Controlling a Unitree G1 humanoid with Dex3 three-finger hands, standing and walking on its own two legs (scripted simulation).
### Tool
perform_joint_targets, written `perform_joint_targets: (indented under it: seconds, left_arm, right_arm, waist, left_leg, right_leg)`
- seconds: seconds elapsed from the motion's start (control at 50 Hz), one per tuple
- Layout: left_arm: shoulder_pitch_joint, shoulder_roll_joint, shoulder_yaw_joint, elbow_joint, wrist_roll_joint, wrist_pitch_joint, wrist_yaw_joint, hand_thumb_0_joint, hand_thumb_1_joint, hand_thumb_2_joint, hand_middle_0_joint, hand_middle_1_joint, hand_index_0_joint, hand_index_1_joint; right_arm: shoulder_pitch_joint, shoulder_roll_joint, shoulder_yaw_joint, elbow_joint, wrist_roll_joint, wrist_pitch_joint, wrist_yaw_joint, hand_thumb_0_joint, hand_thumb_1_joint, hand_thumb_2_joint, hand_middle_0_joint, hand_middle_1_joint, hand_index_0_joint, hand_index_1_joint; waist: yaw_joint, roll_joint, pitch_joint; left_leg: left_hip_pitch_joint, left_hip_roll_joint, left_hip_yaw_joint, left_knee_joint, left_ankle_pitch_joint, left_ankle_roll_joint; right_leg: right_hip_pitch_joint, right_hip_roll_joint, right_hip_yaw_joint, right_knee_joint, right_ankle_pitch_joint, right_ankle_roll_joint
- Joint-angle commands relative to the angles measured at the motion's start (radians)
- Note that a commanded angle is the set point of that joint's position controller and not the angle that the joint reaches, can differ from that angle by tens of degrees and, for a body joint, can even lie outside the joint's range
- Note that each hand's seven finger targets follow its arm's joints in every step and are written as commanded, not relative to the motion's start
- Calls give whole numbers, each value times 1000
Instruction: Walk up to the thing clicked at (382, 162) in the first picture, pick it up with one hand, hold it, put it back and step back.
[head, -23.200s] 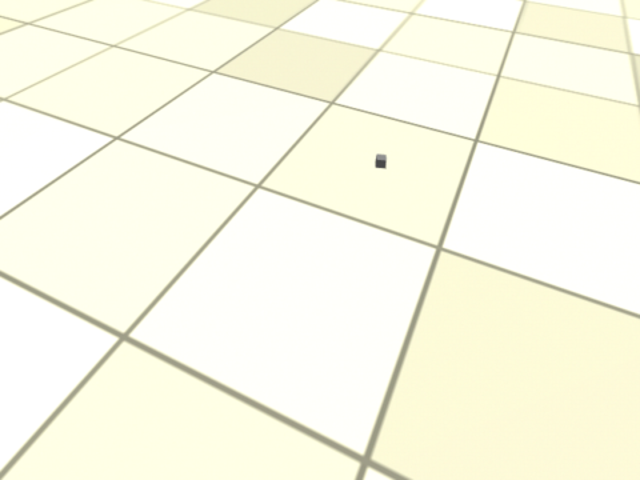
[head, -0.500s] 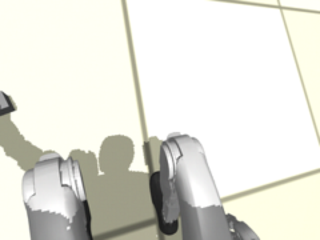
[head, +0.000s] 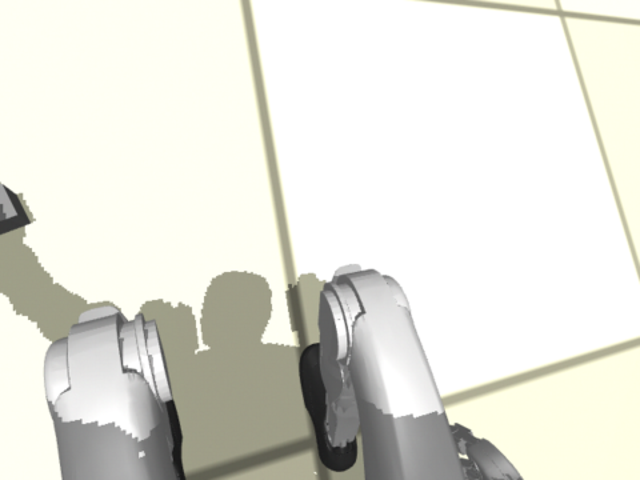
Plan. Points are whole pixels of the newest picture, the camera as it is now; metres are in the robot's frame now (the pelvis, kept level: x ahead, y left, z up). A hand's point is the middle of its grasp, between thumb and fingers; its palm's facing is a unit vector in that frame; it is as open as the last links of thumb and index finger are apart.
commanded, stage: rise first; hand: left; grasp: from above
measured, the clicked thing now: out of the picture +0.48 +0.35 -0.29
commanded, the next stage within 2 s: approach in 1.96 s
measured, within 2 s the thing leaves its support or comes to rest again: neither
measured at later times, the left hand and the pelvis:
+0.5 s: hand out of the picture +0.43 +0.38 -0.16, palm faces -0.38 -0.19 -0.91, open 12.3 cm; pelvis +0.00 +0.00 +0.00, yaw +0 degrees
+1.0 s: hand out of the picture +0.43 +0.38 -0.17, palm faces -0.38 -0.19 -0.91, open 12.2 cm; pelvis +0.00 +0.00 +0.00, yaw +0 degrees
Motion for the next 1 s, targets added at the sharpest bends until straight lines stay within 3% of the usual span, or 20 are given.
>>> perform_joint_targets:
  seconds: [0.0, 0.1, 0.28, 0.32, 0.4, 0.42, 0.5, 0.54, 0.64, 0.72, 0.84, 0.88, 0.98]
  left_arm:
    - [-258, 316, 21, -161, -18, 6, 34, 0, -233, 738, -373, -698, -360, -711]
    - [-231, 320, 35, -167, -14, 9, 34, 0, -237, 744, -378, -686, -361, -703]
    - [-241, 285, -1, -137, -15, 9, 27, 0, -218, 731, -389, -683, -375, -697]
    - [-247, 311, 20, -152, -11, 3, 32, 0, -212, 730, -396, -673, -381, -688]
    - [-277, 293, 0, -152, -6, -2, 38, 0, -226, 734, -378, -692, -365, -704]
    - [-272, 288, 3, -144, -8, -3, 40, 0, -232, 739, -376, -693, -363, -706]
    - [-257, 307, 29, -163, -8, 3, 47, 0, -216, 729, -387, -677, -373, -691]
    - [-264, 295, 8, -141, -10, 9, 40, 0, -220, 733, -395, -654, -375, -673]
    - [-259, 327, 29, -157, -10, 5, 32, 0, -207, 720, -399, -666, -384, -680]
    - [-240, 300, 6, -123, -23, -1, 18, 0, -207, 721, -393, -670, -379, -683]
    - [-258, 347, 27, -145, -3, -24, 26, 0, -195, 712, -404, -663, -391, -675]
    - [-252, 340, 22, -129, -12, -28, 32, 0, -206, 717, -394, -659, -380, -673]
    - [-264, 342, 28, -128, 1, -32, 51, 0, -193, 712, -399, -653, -385, -666]
  right_arm:
    - [199, -260, -92, 3, 8, -7, -12, 0, -885, -894, 200, 300, 200, 300]
    - [204, -260, -95, 3, 8, -5, -9, 0, -886, -895, 200, 300, 200, 300]
    - [196, -257, -93, 0, 11, -7, -7, 0, -884, -894, 200, 300, 200, 300]
    - [203, -260, -89, 4, 8, -8, -6, 0, -883, -893, 200, 300, 200, 300]
    - [201, -263, -91, 1, 10, -11, -5, 0, -884, -894, 200, 300, 200, 300]
    - [193, -261, -93, 5, 10, -10, -6, 0, -885, -894, 200, 300, 200, 300]
    - [207, -265, -94, 2, 5, -14, -2, 0, -883, -893, 201, 300, 200, 300]
    - [202, -265, -95, 0, 12, -16, -1, 0, -884, -893, 201, 300, 200, 300]
    - [215, -264, -88, -1, 5, -16, 3, 0, -884, -894, 201, 300, 200, 300]
    - [199, -266, -85, -4, 6, -16, 3, 0, -882, -893, 201, 300, 200, 300]
    - [199, -268, -78, -5, -2, -13, 0, 0, -883, -893, 201, 300, 200, 300]
    - [189, -268, -76, -4, -2, -14, 0, 0, -883, -893, 201, 300, 200, 300]
    - [186, -274, -78, -3, -6, -14, -2, 0, -879, -892, 201, 300, 200, 300]
  waist:
    - [8, 371, -673]
    - [16, 363, -681]
    - [0, 344, -629]
    - [4, 347, -649]
    - [-9, 379, -646]
    - [-1, 382, -655]
    - [5, 398, -682]
    - [-5, 378, -648]
    - [-2, 360, -669]
    - [-8, 341, -630]
    - [-6, 324, -644]
    - [-5, 335, -625]
    - [-2, 378, -647]
  left_leg:
    - [552, -11, 135, -248, 151, 40]
    - [552, -13, 134, -253, 158, 41]
    - [517, -14, 132, -254, 113, 44]
    - [531, -14, 130, -252, 134, 43]
    - [563, -13, 121, -263, 141, 37]
    - [561, -11, 122, -261, 137, 36]
    - [591, -13, 122, -265, 175, 34]
    - [566, -11, 126, -256, 160, 38]
    - [552, -14, 131, -246, 173, 43]
    - [518, -13, 129, -243, 132, 47]
    - [499, -14, 135, -224, 132, 48]
    - [491, -15, 132, -228, 120, 47]
    - [545, -12, 120, -243, 126, 39]
  right_leg:
    - [283, 27, -108, -229, 207, -83]
    - [297, 28, -109, -231, 214, -82]
    - [269, 29, -108, -240, 173, -84]
    - [290, 28, -111, -235, 190, -81]
    - [256, 26, -117, -221, 196, -84]
    - [249, 28, -118, -220, 193, -84]
    - [269, 24, -119, -214, 221, -81]
    - [248, 23, -114, -218, 213, -82]
    - [296, 26, -109, -226, 226, -80]
    - [274, 28, -113, -231, 188, -79]
    - [307, 33, -106, -238, 192, -78]
    - [288, 32, -109, -235, 179, -79]
    - [256, 31, -125, -213, 182, -82]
